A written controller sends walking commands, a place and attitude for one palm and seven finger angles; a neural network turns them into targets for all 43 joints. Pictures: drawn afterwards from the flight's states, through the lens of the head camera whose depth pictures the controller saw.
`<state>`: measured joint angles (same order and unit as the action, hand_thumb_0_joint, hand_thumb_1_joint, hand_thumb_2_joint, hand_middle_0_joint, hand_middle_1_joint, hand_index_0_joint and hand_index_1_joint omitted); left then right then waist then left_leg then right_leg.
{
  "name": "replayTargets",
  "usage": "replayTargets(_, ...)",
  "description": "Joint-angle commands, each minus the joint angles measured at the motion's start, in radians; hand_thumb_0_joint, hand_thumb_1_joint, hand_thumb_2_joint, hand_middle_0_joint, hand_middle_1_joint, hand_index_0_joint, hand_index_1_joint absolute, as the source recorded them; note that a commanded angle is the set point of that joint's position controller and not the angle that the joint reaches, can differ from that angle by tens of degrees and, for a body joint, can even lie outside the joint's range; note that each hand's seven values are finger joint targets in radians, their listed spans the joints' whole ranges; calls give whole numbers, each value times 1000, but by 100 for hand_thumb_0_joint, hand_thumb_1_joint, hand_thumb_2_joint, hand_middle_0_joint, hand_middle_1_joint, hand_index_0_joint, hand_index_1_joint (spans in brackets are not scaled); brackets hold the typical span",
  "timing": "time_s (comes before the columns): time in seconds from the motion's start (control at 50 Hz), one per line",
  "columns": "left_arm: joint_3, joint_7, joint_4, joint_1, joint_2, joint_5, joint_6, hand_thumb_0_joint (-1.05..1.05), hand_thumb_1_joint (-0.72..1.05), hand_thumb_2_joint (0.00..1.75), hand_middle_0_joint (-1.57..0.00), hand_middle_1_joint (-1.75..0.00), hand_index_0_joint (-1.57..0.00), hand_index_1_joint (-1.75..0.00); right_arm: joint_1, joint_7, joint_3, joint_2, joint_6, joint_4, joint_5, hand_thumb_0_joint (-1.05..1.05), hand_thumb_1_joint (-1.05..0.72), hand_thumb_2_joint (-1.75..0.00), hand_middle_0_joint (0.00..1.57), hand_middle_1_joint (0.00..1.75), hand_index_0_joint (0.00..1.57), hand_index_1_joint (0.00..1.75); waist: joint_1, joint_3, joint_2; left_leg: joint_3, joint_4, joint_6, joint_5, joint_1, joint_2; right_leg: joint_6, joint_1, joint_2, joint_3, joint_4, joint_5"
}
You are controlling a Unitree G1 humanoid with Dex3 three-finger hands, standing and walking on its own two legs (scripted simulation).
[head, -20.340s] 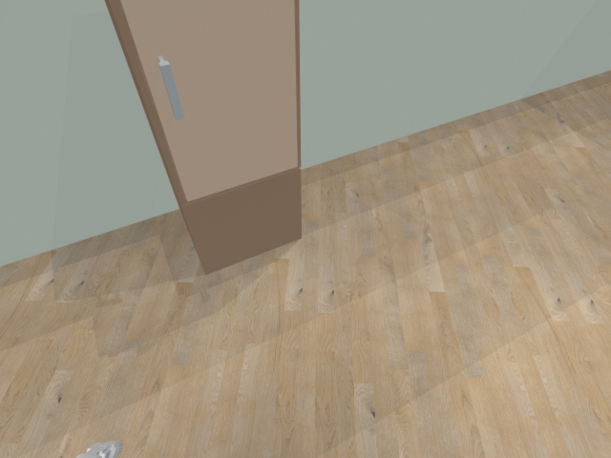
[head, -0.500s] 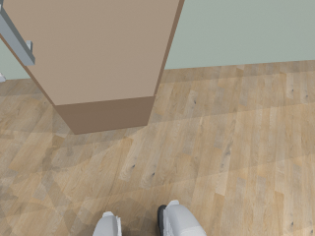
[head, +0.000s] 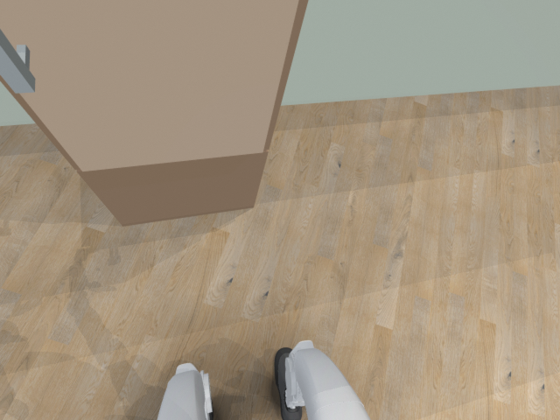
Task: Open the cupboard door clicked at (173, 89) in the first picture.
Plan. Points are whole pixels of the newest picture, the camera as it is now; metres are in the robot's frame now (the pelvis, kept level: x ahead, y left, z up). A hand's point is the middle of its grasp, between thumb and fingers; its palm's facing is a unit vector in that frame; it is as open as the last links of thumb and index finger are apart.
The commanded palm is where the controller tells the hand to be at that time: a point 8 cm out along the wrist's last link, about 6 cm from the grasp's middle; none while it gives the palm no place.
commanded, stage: slide the fingers in behind the handle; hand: left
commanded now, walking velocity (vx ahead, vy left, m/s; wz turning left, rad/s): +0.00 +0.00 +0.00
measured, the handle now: out of the picture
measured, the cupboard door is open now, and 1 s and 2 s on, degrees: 0 0 0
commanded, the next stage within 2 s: move the hooked fingers beside the handle in 1.28 s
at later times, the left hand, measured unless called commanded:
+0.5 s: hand out of the picture +0.52 +0.30 +0.10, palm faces +0.13 -0.99 +0.00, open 14.6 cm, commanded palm +0.51 +0.31 +0.10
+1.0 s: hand out of the picture +0.51 +0.28 +0.10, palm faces +0.19 -0.98 -0.01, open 15.6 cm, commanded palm +0.50 +0.27 +0.10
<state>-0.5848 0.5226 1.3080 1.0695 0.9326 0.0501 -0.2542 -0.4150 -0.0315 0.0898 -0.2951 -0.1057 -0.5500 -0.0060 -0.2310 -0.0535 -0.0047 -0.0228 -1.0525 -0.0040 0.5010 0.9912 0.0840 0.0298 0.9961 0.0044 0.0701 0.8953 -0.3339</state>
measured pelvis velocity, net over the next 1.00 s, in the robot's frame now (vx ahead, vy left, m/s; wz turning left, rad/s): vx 0.02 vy -0.01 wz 0.07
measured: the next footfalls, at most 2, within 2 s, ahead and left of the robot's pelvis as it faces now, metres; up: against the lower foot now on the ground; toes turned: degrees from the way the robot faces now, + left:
none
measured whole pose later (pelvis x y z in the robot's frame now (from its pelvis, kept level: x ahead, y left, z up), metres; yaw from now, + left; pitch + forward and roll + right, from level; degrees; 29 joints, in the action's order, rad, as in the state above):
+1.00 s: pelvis +0.02 -0.01 +0.02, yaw +4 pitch +21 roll -4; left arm -0.39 0.26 1.19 0.94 0.61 0.15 -0.32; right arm -0.39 0.00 0.04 -0.26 -0.06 -0.66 -0.04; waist -0.14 -0.08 -0.02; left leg -0.06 -0.96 0.01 0.49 0.84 0.05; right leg 0.02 0.84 0.03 0.10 0.84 -0.37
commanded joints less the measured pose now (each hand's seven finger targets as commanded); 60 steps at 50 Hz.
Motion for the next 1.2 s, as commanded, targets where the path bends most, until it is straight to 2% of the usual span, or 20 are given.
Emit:
replayTargets(0.0, -39, -23, -246, 348, 327, 22, -66, 0, -50, 30, -30, -120, -30, -120, -220, -10, -76, -202, 0, 22, -3, 0, -90, -90, 20, 30, 20, 30, 22, -559, -276, -26, 126, -21, -512, -380, -38, -42, -302, -63, -14, -48, 280)
replayTargets(0.06, -41, -36, -291, 362, 326, 19, -71, 0, -50, 30, -30, -120, -30, -120, -227, -5, -81, -204, -3, 16, -6, 0, -90, -90, 20, 30, 20, 30, 27, -569, -311, -35, 135, -14, -546, -425, -34, -44, -286, -65, -7, -51, 283)
replayTargets(0.08, -8, -37, -304, 344, 273, 18, -68, 0, -50, 30, -30, -120, -30, -120, -227, -1, -84, -199, -4, 18, -8, 0, -90, -90, 20, 30, 20, 30, 25, -577, -327, -34, 138, -12, -557, -457, -34, -44, -268, -65, -5, -56, 274)
replayTargets(0.2, 48, -52, -351, 321, 126, 60, -77, 0, -50, 30, -30, -120, -30, -120, -237, 7, -98, -193, -2, -5, -14, 0, -90, -90, 20, 30, 20, 30, 14, -555, -308, -50, 152, 1, -639, -556, -24, -47, -228, -72, 10, -82, 271)
replayTargets(0.26, 66, -70, -382, 341, 92, 66, -91, 0, -50, 30, -30, -120, -30, -120, -233, 7, -100, -190, -2, -17, -18, 0, -90, -90, 20, 30, 20, 30, 12, -530, -325, -52, 161, 6, -645, -570, -24, -50, -220, -71, 13, -88, 267)
replayTargets(0.3, 94, -85, -353, 330, 49, 63, -93, 0, -50, 30, -30, -120, -30, -120, -230, 8, -100, -185, -1, -24, -18, 0, -90, -90, 20, 30, 20, 30, 6, -475, -282, -53, 172, 5, -610, -546, -28, -50, -223, -72, 13, -97, 252)
replayTargets(0.34, 90, -101, -381, 354, 52, 59, -107, 0, -50, 30, -30, -120, -30, -120, -231, 5, -104, -187, 3, -29, -21, 0, -90, -90, 20, 30, 20, 30, 8, -493, -288, -56, 172, 4, -628, -561, -29, -55, -237, -70, 11, -93, 267)
replayTargets(0.36, 112, -105, -391, 366, 28, 53, -111, 0, -50, 30, -30, -120, -30, -120, -229, 6, -105, -181, 4, -32, -21, 0, -90, -90, 20, 30, 20, 30, 6, -514, -328, -56, 172, 11, -655, -589, -29, -52, -229, -67, 10, -94, 272)
replayTargets(0.38, 134, -108, -376, 353, -12, 55, -111, 0, -50, 30, -30, -120, -30, -120, -228, 8, -106, -177, 7, -38, -23, 0, -90, -90, 20, 30, 20, 30, 2, -495, -313, -59, 172, 14, -661, -597, -29, -52, -217, -68, 14, -97, 267)
replayTargets(0.52, 166, -118, -379, 360, -66, 67, -131, 0, -50, 30, -30, -120, -30, -120, -212, 6, -109, -174, 13, -51, -24, 0, -90, -90, 20, 30, 20, 30, -4, -487, -264, -57, 171, 9, -671, -581, -33, -52, -263, -65, 9, -96, 314)
replayTargets(0.56, 186, -119, -438, 370, -104, 71, -144, 0, -50, 30, -30, -120, -30, -120, -210, 8, -116, -169, 17, -52, -27, 0, -90, -90, 20, 30, 20, 30, 5, -551, -329, -62, 164, 22, -748, -661, -29, -54, -244, -64, 11, -93, 324)
replayTargets(0.64, 213, -130, -430, 355, -158, 84, -149, 0, -50, 30, -30, -120, -30, -120, -198, 9, -117, -165, 22, -60, -26, 0, -90, -90, 20, 30, 20, 30, -6, -511, -260, -59, 168, 10, -721, -633, -33, -54, -271, -64, 9, -100, 344)
replayTargets(0.72, 242, -146, -444, 361, -196, 76, -153, 0, -50, 30, -30, -120, -30, -120, -183, 11, -119, -158, 30, -65, -25, 0, -90, -90, 20, 30, 20, 30, 0, -518, -292, -52, 170, 11, -702, -635, -39, -52, -273, -60, 6, -101, 343)
replayTargets(0.86, 310, -170, -425, 429, -271, 61, -164, 0, -50, 30, -30, -120, -30, -120, -181, 11, -120, -154, 45, -89, -31, 0, -90, -90, 20, 30, 20, 30, -26, -510, -272, -65, 168, 12, -676, -636, -42, -51, -245, -56, 9, -95, 326)
replayTargets(0.92, 311, -173, -412, 444, -271, 60, -167, 0, -50, 30, -30, -120, -30, -120, -183, 12, -120, -158, 51, -98, -33, 0, -90, -90, 20, 30, 20, 30, -31, -510, -237, -63, 168, 6, -627, -614, -48, -51, -261, -56, 5, -97, 322)
replayTargets(0.96, 299, -168, -412, 432, -250, 57, -174, 0, -50, 30, -30, -120, -30, -120, -183, 11, -120, -158, 54, -99, -32, 0, -90, -90, 20, 30, 20, 30, -20, -541, -258, -66, 166, 10, -657, -629, -47, -54, -266, -54, 5, -89, 331)
replayTargets(1.0, 334, -162, -409, 464, -289, 62, -172, 0, -50, 30, -30, -120, -30, -120, -174, 11, -117, -154, 59, -104, -32, 0, -90, -90, 20, 30, 20, 30, -37, -506, -262, -60, 167, 5, -613, -612, -50, -52, -253, -54, 5, -95, 317)
replayTargets(1.04, 319, -163, -371, 458, -269, 63, -168, 0, -50, 30, -30, -120, -30, -120, -178, 7, -114, -161, 60, -105, -31, 0, -90, -90, 20, 30, 20, 30, -42, -474, -229, -64, 171, 0, -581, -580, -52, -55, -253, -55, 5, -97, 305)
replayTargets(1.1, 305, -158, -382, 475, -245, 62, -169, 0, -50, 30, -30, -120, -30, -120, -180, 6, -114, -163, 67, -106, -31, 0, -90, -90, 20, 30, 20, 30, -33, -521, -247, -60, 169, -1, -555, -577, -57, -55, -271, -52, 0, -91, 302)
replayTargets(1.18, 301, -152, -340, 476, -235, 63, -161, 0, -50, 30, -30, -120, -30, -120, -177, 4, -109, -164, 71, -108, -28, 0, -90, -90, 20, 30, 20, 30, -42, -476, -231, -54, 167, -7, -503, -530, -59, -53, -259, -51, -4, -95, 281)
